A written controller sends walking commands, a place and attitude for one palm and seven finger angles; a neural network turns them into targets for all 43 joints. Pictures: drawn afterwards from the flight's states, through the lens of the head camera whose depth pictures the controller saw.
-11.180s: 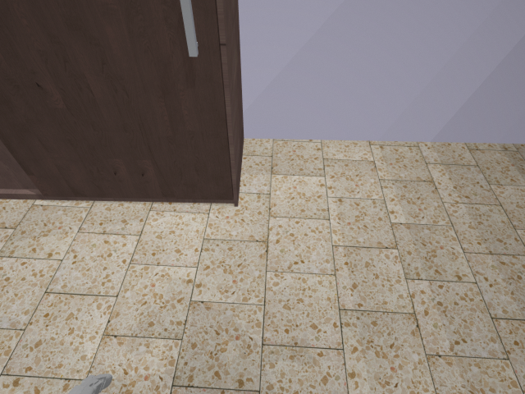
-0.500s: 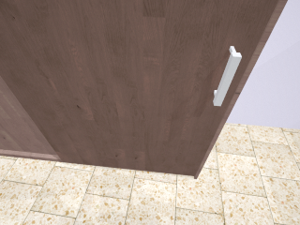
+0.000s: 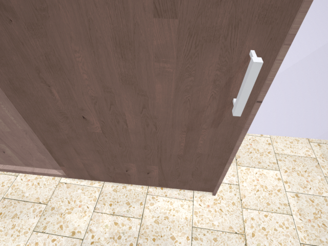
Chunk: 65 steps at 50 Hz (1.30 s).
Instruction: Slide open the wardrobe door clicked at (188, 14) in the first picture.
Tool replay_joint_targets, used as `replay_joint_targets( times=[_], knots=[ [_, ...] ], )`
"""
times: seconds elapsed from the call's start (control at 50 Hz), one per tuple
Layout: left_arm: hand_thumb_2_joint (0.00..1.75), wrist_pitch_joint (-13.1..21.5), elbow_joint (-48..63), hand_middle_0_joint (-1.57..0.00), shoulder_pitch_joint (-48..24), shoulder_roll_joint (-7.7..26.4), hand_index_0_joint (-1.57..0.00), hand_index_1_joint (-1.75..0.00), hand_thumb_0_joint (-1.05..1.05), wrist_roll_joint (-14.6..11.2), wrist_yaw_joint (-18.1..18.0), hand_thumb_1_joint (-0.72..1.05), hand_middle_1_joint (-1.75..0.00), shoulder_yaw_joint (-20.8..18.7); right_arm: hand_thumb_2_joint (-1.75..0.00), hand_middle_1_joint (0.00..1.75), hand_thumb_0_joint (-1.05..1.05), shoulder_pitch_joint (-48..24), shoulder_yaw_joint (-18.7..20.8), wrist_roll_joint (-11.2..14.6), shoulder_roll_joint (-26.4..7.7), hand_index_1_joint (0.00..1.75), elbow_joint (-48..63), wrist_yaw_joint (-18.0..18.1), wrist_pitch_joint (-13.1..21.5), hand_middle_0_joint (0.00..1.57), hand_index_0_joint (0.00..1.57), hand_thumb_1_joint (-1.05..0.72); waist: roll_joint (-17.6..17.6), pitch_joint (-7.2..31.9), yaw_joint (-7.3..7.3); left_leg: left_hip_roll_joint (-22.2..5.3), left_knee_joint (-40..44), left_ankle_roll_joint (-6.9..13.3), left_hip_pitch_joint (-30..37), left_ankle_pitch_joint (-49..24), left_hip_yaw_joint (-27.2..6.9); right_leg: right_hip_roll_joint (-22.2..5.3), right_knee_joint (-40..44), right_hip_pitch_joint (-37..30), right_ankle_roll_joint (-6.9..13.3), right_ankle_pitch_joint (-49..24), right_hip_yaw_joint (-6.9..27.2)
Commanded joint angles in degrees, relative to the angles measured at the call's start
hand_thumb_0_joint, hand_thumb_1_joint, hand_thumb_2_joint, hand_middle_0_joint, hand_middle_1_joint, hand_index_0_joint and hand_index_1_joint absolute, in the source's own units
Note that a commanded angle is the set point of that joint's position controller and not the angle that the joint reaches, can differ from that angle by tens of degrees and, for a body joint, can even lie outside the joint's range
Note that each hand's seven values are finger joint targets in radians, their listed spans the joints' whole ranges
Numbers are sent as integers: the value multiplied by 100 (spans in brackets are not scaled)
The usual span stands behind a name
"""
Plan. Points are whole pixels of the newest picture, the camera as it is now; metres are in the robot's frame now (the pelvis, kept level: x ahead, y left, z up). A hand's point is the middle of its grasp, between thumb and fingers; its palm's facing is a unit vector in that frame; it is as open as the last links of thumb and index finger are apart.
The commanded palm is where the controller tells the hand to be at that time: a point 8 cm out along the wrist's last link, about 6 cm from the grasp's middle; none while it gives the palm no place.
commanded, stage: look again from close up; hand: right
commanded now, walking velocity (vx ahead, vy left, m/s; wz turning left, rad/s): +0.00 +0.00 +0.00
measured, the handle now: (244, 85) +0.54 -0.21 +0.11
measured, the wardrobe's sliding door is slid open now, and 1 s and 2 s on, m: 0.00 0.00 0.00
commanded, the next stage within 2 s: none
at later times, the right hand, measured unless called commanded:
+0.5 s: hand out of the picture +0.07 -0.24 -0.16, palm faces -0.02 +0.95 -0.32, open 7.4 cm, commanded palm none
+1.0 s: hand out of the picture +0.07 -0.24 -0.16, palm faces -0.02 +0.95 -0.32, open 7.4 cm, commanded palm none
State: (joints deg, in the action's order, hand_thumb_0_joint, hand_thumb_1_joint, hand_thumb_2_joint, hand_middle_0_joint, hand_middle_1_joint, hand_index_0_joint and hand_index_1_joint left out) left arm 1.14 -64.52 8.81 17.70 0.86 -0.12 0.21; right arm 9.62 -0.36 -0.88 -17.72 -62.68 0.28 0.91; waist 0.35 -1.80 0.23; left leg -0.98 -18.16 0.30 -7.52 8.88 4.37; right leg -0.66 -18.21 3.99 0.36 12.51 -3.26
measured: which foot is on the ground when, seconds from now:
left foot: down 0.00-1.00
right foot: down 0.00-1.00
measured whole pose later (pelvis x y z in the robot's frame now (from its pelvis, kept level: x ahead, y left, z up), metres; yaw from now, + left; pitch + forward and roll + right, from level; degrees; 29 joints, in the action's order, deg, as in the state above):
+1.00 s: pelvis +0.00 +0.00 +0.00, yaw +0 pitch -2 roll +0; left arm 1.4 -64.4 8.3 18.9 0.9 -0.2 0.3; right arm 8.7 0.0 -0.9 -19.0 -63.1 0.0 0.9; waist 0.3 -1.7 0.3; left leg -0.8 -17.0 0.5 -6.5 8.6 4.5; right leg -0.8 -16.6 2.8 0.1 11.9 -3.1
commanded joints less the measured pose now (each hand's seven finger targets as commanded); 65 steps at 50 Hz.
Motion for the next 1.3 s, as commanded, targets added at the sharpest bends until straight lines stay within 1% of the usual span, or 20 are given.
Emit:
replay_joint_targets(
  times=[0.0,0.06,0.08,0.1,0.12,0.22,0.24,0.36,0.46,0.52,0.6,0.64,0.68,0.76,0.88,0.94,1.0,1.06,1.12,1.28],
  knots=[
    [90,98,342,-20,-94,1123,-20,-30,0,-31,-64,90,-30,-182,-90,30,0,-116,215,-8,-1089,30,313,80,113,20,20,-90,-67,207,-16,-719,243,83,283,-772,-694,-748,413,305,58,-870,628],
    [90,107,343,-20,-125,1178,-20,-30,0,-27,-66,90,-30,-185,-90,30,0,-127,217,-3,-1118,30,311,74,115,20,20,-90,-70,254,-17,-731,248,81,286,-776,-694,-749,422,259,57,-883,627],
    [90,104,347,-20,-142,1181,-20,-30,0,-31,-66,90,-30,-184,-90,30,0,-164,216,-4,-1131,30,308,72,113,20,20,-90,-20,163,-15,-729,261,78,253,-721,-689,-750,447,305,58,-827,636],
    [90,106,356,-20,-103,1169,-20,-30,0,-30,-67,90,-30,-185,-90,30,0,-125,217,-9,-1122,30,311,75,114,20,20,-90,-12,261,-14,-724,238,83,303,-826,-691,-754,417,251,64,-949,640],
    [90,109,345,-20,-136,1190,-20,-30,0,-28,-67,90,-30,-181,-90,30,0,-133,220,-6,-1136,30,316,75,117,20,20,-90,-63,268,-5,-738,234,81,320,-892,-677,-751,399,240,60,-1006,621],
    [90,111,358,-20,-144,1218,-20,-30,0,-31,-69,90,-30,-185,-90,30,0,-159,224,-4,-1173,30,314,76,124,20,20,-90,-4,289,-21,-746,229,89,337,-1012,-681,-756,403,192,61,-1083,622],
    [90,116,360,-20,-159,1228,-20,-30,0,-26,-71,90,-30,-189,-90,30,0,-155,228,-4,-1169,30,318,75,125,20,20,-90,-67,309,-14,-750,224,94,346,-1051,-687,-757,403,175,62,-1130,617],
    [90,110,371,-20,-195,1260,-20,-30,0,-27,-67,90,-30,-190,-90,30,0,-202,224,-5,-1209,30,299,64,112,20,20,-90,-55,206,-15,-735,278,80,286,-830,-690,-754,470,208,58,-940,630],
    [90,120,365,-20,-180,1280,-20,-30,0,-29,-71,90,-30,-184,-90,30,0,-211,233,-1,-1235,30,306,65,125,20,20,-90,0,297,-14,-745,258,93,360,-1029,-698,-759,439,162,58,-1096,624],
    [90,127,363,-20,-179,1272,-20,-30,0,-32,-73,90,-30,-182,-90,30,0,-198,235,-5,-1242,30,297,67,125,20,20,-90,-97,360,-6,-755,247,93,411,-1090,-684,-766,424,136,57,-1179,600],
    [90,111,363,-20,-192,1272,-20,-30,0,-29,-71,90,-30,-181,-90,30,0,-208,235,-9,-1242,30,295,64,117,20,20,-90,-5,227,-6,-728,293,91,339,-934,-702,-761,467,191,56,-1001,622],
    [90,121,370,-20,-181,1293,-20,-30,0,-29,-72,90,-30,-184,-90,30,0,-224,243,-7,-1260,30,297,60,119,20,20,-90,-42,277,-12,-741,296,89,362,-928,-698,-762,473,180,54,-993,611],
    [90,125,358,-20,-207,1293,-20,-30,0,-28,-72,90,-30,-183,-90,30,0,-231,240,-6,-1251,30,283,55,112,20,20,-90,-87,216,0,-743,312,83,332,-822,-692,-754,505,215,52,-915,619],
    [90,134,363,-20,-191,1300,-20,-30,0,-29,-74,90,-30,-181,-90,30,0,-209,245,-4,-1259,30,288,56,123,20,20,-90,-55,334,-2,-752,287,92,392,-1002,-689,-762,461,134,58,-1096,617],
    [90,125,354,-20,-190,1305,-20,-30,0,-29,-77,90,-30,-186,-90,30,0,-250,254,-4,-1268,30,288,55,129,20,20,-90,0,248,-14,-748,314,99,372,-1009,-694,-765,478,175,49,-1039,615],
    [90,126,359,-20,-186,1303,-20,-30,0,-27,-75,90,-30,-192,-90,30,0,-238,254,-6,-1271,30,282,56,125,20,20,-90,-83,292,-8,-754,322,100,384,-962,-705,-760,481,155,49,-1004,611],
    [90,122,364,-20,-172,1299,-20,-30,0,-28,-75,90,-30,-180,-90,30,0,-239,257,-10,-1282,30,286,56,123,20,20,-90,-28,281,-8,-739,330,103,396,-953,-704,-768,480,168,51,-1008,622],
    [90,119,358,-20,-210,1312,-20,-30,0,-26,-72,90,-30,-187,-90,30,0,-266,259,-7,-1282,30,287,49,119,20,20,-90,-46,172,-2,-738,370,93,323,-776,-714,-751,514,227,47,-839,623],
    [90,125,360,-20,-187,1314,-20,-30,0,-28,-71,90,-30,-192,-90,30,0,-228,260,-9,-1284,30,274,49,128,20,20,-90,-29,297,-10,-752,359,100,347,-862,-715,-756,474,142,59,-919,610],
    [90,122,352,-20,-191,1332,-20,-30,0,-27,-71,90,-30,-192,-90,30,0,-267,256,-6,-1308,30,268,42,126,20,20,-90,-46,216,-13,-741,377,102,322,-785,-735,-753,506,212,49,-816,622]
  ],
)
